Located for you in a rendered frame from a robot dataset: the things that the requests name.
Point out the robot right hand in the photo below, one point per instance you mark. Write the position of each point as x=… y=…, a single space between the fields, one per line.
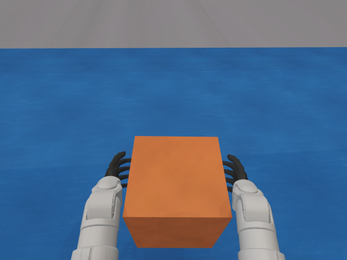
x=238 y=172

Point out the robot left forearm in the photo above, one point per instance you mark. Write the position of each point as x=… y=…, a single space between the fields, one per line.
x=100 y=222

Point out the robot right forearm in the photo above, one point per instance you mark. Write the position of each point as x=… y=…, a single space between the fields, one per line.
x=255 y=223

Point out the robot left hand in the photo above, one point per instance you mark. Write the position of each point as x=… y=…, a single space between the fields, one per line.
x=114 y=168

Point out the carton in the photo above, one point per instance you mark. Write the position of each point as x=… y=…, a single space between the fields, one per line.
x=176 y=193

